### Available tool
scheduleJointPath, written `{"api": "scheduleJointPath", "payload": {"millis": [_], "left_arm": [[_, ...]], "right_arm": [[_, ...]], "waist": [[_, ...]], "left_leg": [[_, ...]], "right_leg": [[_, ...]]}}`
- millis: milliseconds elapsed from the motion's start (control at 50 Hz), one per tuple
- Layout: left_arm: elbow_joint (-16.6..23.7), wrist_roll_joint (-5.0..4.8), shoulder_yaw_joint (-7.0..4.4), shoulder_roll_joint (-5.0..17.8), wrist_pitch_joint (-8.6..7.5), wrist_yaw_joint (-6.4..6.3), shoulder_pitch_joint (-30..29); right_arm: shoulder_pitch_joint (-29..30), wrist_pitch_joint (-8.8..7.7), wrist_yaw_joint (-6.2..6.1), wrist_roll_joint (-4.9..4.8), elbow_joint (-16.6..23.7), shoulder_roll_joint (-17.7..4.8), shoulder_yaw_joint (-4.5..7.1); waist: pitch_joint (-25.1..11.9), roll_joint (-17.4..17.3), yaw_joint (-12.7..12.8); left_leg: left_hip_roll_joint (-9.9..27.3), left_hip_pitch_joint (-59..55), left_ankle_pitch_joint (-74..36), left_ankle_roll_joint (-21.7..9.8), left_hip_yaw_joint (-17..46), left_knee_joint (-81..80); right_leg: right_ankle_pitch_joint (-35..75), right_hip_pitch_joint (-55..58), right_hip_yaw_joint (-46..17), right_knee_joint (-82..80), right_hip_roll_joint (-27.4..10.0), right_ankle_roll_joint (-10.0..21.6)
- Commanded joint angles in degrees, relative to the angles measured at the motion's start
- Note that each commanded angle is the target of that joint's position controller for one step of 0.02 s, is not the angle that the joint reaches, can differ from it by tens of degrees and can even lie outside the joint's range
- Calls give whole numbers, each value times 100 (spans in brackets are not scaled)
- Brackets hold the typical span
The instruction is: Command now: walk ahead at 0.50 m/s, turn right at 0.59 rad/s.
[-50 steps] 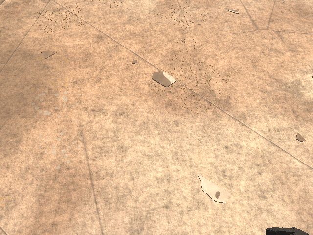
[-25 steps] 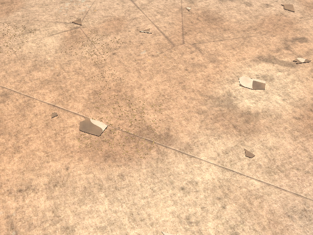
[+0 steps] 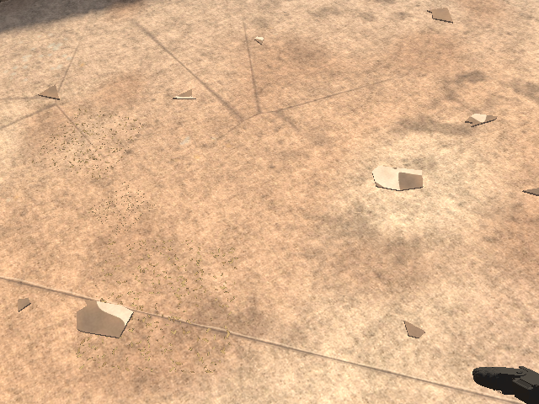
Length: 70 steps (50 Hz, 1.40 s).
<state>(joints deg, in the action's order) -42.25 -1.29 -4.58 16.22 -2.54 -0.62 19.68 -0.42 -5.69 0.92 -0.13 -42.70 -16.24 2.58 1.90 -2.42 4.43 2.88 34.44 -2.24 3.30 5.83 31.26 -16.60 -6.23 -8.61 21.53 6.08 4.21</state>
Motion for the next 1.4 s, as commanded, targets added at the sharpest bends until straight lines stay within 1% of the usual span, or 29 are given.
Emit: {"api": "scheduleJointPath", "payload": {"millis": [20,80,100,120,140,160,200,260,360,460,500,520,540,600,680,760,800,820,840,860,880,920,1080,1300,1320,1340,1360,1380,1400], "left_arm": [[262,-15,-242,878,-20,-62,103],[355,29,-156,625,20,-65,-64],[486,124,-33,302,16,-57,-32],[665,-39,47,19,-26,-68,820],[500,-72,-57,689,-10,-102,874],[543,-34,-157,1010,52,-111,291],[672,76,-225,1008,171,-144,-193],[788,0,-121,471,329,-115,-152],[775,171,69,102,303,-76,-408],[816,176,-23,421,235,-49,-837],[922,282,-151,969,230,-159,-744],[969,296,-212,1187,335,-224,-793],[902,249,-159,892,379,-200,-807],[853,233,-166,875,302,-203,-882],[772,192,-164,736,232,-186,-1707],[598,111,-217,833,279,-207,-1678],[465,8,-207,753,319,-217,-1608],[327,82,-173,545,345,-196,-1229],[591,329,-65,289,364,-186,-1358],[730,245,-128,520,333,-240,-1934],[685,128,-187,686,337,-275,-1963],[444,167,-260,762,368,-353,-1707],[374,124,-177,482,241,-272,-1632],[218,44,-194,640,-16,-3,-1119],[149,75,-212,690,-29,16,-957],[188,169,-260,973,-9,0,-936],[279,276,-305,1376,58,-37,-1217],[311,376,-258,1145,52,-16,-1152],[372,311,-182,937,38,-22,-1316]], "right_arm": [[365,-156,47,-43,480,-676,190],[-712,-254,13,18,230,-951,358],[-1478,-263,-37,137,187,-1294,446],[-1801,-173,-24,234,34,-1720,535],[-1639,-140,5,81,151,-1144,417],[-1347,-88,-24,70,272,-749,304],[-871,26,-36,108,284,-509,210],[-803,46,-52,139,107,-604,227],[-572,117,-19,2,-169,-663,190],[-703,239,38,-182,-371,-939,205],[-961,217,34,-42,-336,-595,80],[-1511,204,51,30,-382,-337,9],[-1347,268,15,-58,-335,-361,-7],[-1156,583,-99,-127,-283,-901,262],[-1317,841,-160,-79,-201,-486,220],[-1221,844,17,-86,30,-578,253],[-1571,831,67,-39,-60,-631,316],[-1548,811,18,16,9,-957,407],[-1486,780,-89,55,245,-1737,553],[-1667,661,-18,313,325,-1693,505],[-1467,554,-2,302,338,-1561,469],[-937,529,-104,14,417,-1175,375],[-1119,659,-330,-49,563,-1106,358],[-634,839,-256,-137,867,-1130,415],[-633,856,-282,-163,891,-1035,383],[-876,847,-287,-100,890,-796,311],[-1219,800,-269,-65,923,-622,266],[-1107,738,-271,9,912,-1076,396],[-1155,731,-268,-21,801,-1337,502]], "waist": [[-183,872,-140],[-668,953,-723],[-1425,304,-1010],[-2021,-1734,-549],[-1812,-1168,-626],[-1213,-596,-760],[-647,-139,-570],[-463,-519,-395],[-906,-381,-300],[-682,-386,-318],[-990,173,-392],[-1281,1080,-643],[-1312,1472,-458],[-779,1327,-300],[-553,1144,-658],[-818,1194,-601],[-789,915,-747],[-530,-70,-592],[-293,-1870,-465],[-683,-1293,-928],[-544,-764,-790],[-426,-396,-537],[-671,-462,-590],[-749,-651,-374],[-785,-564,-303],[-909,49,-443],[-702,1478,-834],[-653,1578,-579],[-544,1124,-608]], "left_leg": [[-214,-774,169,-136,-76,-313],[-104,-2317,570,-525,-142,-607],[883,-3699,441,-871,771,-490],[2178,-5311,573,-1894,3414,-975],[2255,-5169,841,-1886,3740,-1069],[2008,-4535,69,-1665,2612,-988],[1516,-3321,-1689,-1473,1117,-948],[1158,-2504,-2133,-1533,247,-1369],[971,-2277,-2539,-1616,-321,-1452],[811,-2305,-1119,-1314,61,-967],[354,-1718,526,-733,8,-305],[-116,-890,2572,-414,-397,276],[-216,-762,3070,-245,-654,725],[-116,-163,3868,-14,-447,3111],[23,-959,2936,63,-661,2420],[-47,-1564,2119,-153,-915,1087],[-317,-2265,1290,-437,-1074,31],[83,-2593,157,-720,-218,-640],[1641,-2972,-1714,-1673,2064,-1081],[1958,-2686,-1200,-2363,2603,-1385],[1675,-2627,-599,-2171,2172,-1381],[1195,-2643,37,-1610,1576,-1261],[793,-3036,115,-1555,1509,-1164],[446,-2635,-360,-1412,2389,-636],[258,-2409,-17,-1193,2240,-457],[-102,-1895,1109,-881,1808,155],[-1084,-877,3298,-515,767,1128],[-1003,-511,4110,-216,493,2446],[-832,-490,3782,-102,581,3152]], "right_leg": [[1003,-249,-1286,-144,-1397,702],[1419,-371,-1277,1001,-1058,396],[738,-1031,-768,2654,-615,124],[-1950,-3036,-97,4504,160,-298],[-1931,-3614,-320,5301,-311,-432],[-1524,-3690,-229,5507,-472,-526],[-1096,-3321,72,5182,-802,-654],[-835,-2745,409,4386,-908,-687],[391,-1526,554,2265,-878,-660],[1408,-587,791,333,-545,-445],[3526,563,-41,260,-1535,-17],[4198,1295,-594,523,-2404,591],[3339,940,-860,251,-2607,935],[3037,229,-762,-180,-2727,1119],[2500,-766,382,-281,-2230,738],[2341,-504,610,94,-2347,624],[1426,-834,933,726,-2127,195],[295,-1494,1458,1738,-1682,-311],[-2146,-3066,1634,3453,-788,-914],[-2424,-3230,652,4401,-563,-819],[-1958,-3317,444,4689,-674,-698],[-1044,-3386,350,4513,-841,-669],[-165,-2930,279,3119,-573,-948],[210,-1091,352,429,-351,-708],[957,-571,356,-171,-519,-598],[1482,35,-344,-324,-1351,-291],[2875,315,-1489,-325,-2313,480],[2965,-58,-2140,-423,-2924,1259],[2645,-206,-1770,-391,-2719,1250]]}}
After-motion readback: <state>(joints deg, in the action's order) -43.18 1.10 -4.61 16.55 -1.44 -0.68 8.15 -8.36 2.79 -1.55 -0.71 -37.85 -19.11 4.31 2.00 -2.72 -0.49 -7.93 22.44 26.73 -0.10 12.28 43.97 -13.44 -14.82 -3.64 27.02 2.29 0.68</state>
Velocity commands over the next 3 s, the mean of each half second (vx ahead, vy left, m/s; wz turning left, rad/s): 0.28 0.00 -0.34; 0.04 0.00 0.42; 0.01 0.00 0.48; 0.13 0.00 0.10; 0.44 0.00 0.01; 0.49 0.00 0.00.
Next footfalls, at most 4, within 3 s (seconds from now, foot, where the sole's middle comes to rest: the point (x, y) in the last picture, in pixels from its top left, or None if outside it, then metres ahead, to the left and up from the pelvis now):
0.10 left None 0.23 0.14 -0.78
0.48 right None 0.28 -0.12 -0.78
0.82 left None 0.26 0.15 -0.78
1.34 right None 0.32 -0.06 -0.78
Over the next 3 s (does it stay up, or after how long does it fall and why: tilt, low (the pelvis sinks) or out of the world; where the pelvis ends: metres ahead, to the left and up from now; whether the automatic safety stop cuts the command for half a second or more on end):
stays up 0.76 0.23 -0.01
